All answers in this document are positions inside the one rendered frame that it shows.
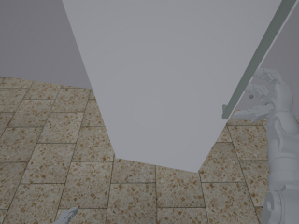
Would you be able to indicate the robot left hand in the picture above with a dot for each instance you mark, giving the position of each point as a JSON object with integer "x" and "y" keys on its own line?
{"x": 66, "y": 216}

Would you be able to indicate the fridge door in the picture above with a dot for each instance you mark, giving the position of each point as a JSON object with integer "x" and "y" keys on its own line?
{"x": 161, "y": 70}

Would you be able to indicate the handle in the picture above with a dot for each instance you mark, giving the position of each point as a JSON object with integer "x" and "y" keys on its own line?
{"x": 280, "y": 16}

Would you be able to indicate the robot right hand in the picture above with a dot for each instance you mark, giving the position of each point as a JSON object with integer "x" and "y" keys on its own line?
{"x": 279, "y": 99}

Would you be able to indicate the right robot forearm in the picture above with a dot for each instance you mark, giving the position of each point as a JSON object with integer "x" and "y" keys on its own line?
{"x": 283, "y": 153}

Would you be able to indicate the right robot upper arm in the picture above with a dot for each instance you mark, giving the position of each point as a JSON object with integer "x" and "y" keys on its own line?
{"x": 280, "y": 207}

